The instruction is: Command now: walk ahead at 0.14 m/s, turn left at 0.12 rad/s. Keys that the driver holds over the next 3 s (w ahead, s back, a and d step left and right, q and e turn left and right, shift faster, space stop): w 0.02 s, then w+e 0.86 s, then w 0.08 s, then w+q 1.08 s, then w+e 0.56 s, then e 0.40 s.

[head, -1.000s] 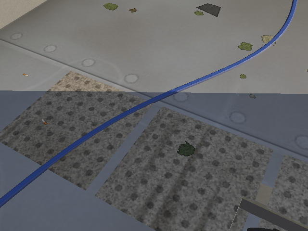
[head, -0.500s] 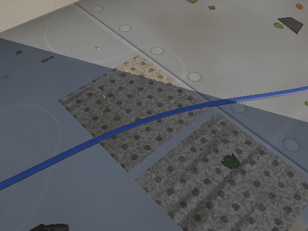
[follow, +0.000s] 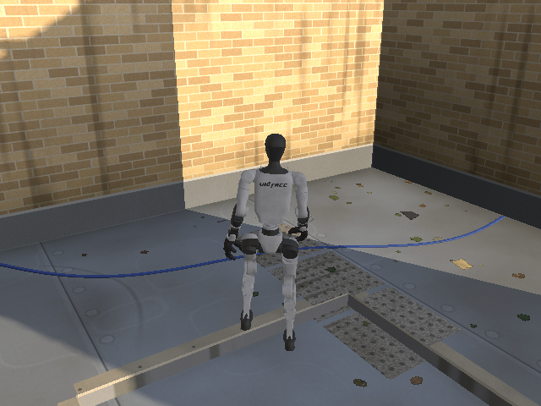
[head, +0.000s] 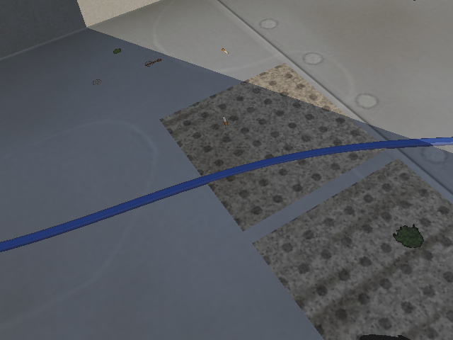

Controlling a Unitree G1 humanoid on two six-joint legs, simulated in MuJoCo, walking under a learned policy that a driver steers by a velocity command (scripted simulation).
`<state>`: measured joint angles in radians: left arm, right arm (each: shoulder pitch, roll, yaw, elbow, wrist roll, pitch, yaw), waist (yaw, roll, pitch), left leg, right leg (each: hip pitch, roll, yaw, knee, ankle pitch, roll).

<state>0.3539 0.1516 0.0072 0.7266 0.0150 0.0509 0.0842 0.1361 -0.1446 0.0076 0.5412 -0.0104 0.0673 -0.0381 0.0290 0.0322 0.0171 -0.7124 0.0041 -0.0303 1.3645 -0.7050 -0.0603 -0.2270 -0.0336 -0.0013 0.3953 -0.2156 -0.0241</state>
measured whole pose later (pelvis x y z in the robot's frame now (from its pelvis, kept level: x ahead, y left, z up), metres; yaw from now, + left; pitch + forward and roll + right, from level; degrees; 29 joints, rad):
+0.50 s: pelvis +0.14 -0.02 +0.07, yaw -13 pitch +2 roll +1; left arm 0.18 0.26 0.06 0.58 -0.03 0.04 -0.05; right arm 0.36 -0.24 -0.06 0.77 0.01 -0.06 -0.06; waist -0.04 0.00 -0.02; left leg 0.01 0.09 0.25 0.48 -0.50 -0.04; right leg -0.64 -0.06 -0.02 0.89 -0.33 0.02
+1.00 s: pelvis +0.42 -0.12 +0.09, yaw -28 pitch +2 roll +0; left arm 0.43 0.25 0.04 0.73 -0.03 -0.06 0.00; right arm -0.03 -0.25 -0.02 0.64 0.01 -0.12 0.04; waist 0.10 0.05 0.01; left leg -0.60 0.02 -0.05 0.52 0.08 -0.01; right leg 0.01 0.07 0.18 0.32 -0.36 -0.05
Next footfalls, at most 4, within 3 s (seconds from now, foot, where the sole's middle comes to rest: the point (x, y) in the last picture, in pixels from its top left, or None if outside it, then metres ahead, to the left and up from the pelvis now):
0.06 left None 0.05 0.13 -0.68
0.56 right None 0.29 -0.18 -0.68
1.06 left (297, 256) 0.68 -0.12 -0.68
1.56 right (380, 205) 0.86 -0.39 -0.68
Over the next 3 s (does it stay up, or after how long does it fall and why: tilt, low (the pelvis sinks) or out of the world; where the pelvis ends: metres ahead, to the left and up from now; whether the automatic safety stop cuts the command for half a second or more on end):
stays up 1.45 -0.27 0.09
